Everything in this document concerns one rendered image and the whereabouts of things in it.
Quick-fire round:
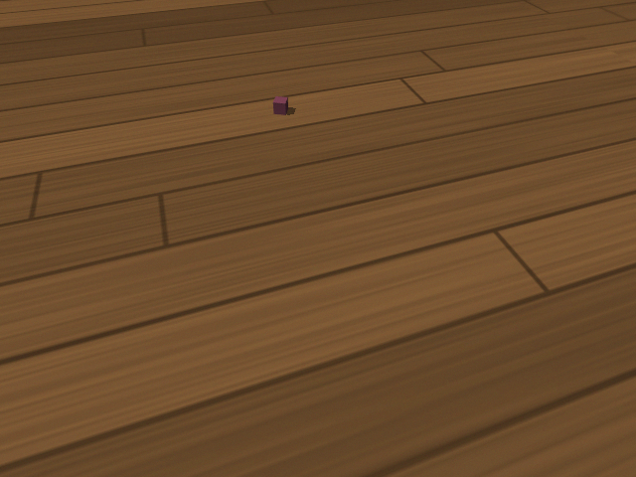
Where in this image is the cube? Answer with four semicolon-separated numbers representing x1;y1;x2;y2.
273;96;288;115

